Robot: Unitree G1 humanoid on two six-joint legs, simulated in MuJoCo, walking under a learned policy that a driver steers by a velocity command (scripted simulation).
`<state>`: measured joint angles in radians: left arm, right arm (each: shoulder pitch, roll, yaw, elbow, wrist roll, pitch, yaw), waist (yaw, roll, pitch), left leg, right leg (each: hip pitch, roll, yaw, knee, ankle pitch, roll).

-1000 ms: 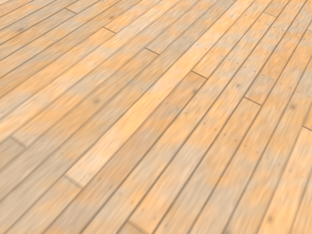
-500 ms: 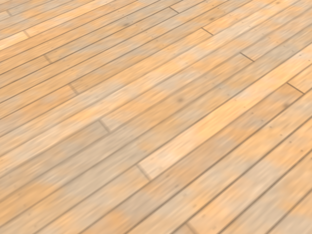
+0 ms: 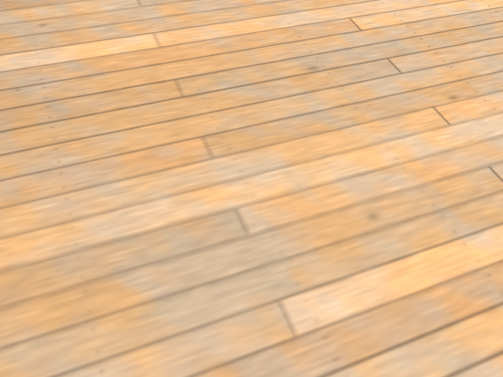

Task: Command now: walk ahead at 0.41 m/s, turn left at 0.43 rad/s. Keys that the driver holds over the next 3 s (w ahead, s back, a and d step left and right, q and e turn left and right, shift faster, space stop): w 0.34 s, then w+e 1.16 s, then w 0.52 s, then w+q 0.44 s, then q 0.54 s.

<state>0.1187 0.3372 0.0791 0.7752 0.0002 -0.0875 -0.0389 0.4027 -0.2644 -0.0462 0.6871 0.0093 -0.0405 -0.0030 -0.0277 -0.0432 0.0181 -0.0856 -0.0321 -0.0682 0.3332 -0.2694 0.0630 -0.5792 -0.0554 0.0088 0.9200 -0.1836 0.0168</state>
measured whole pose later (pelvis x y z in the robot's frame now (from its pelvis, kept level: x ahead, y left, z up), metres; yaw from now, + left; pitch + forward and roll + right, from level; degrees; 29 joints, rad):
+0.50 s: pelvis +0.29 -0.03 -0.01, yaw +2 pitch +1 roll -2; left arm 0.32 0.28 0.05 0.82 -0.01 -0.08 -0.03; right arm 0.20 -0.29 -0.04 0.68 0.00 -0.08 -0.01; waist 0.04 0.04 0.04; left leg -0.57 0.08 -0.06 1.05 -0.31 0.00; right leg -0.21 0.08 -0.01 0.34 -0.16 -0.08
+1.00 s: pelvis +0.56 +0.02 +0.00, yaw -14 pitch +1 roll +2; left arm 0.20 0.33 0.08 0.67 -0.02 -0.01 -0.01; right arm 0.31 -0.28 -0.07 0.77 -0.01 -0.10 0.00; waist -0.05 -0.05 0.03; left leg -0.13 -0.01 0.12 0.32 -0.21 0.02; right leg -0.65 -0.08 0.05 1.04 -0.23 0.02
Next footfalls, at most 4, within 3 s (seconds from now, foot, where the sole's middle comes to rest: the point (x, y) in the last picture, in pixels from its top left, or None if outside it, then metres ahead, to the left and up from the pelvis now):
0.28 right None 0.34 -0.12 -0.79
0.74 left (187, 333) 0.60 0.13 -0.79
1.24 right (300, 270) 0.81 -0.20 -0.79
1.74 left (282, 183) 1.15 -0.17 -0.79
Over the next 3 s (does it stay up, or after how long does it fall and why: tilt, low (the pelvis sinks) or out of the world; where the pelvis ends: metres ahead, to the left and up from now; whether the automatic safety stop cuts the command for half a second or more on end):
stays up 1.42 -0.47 -0.02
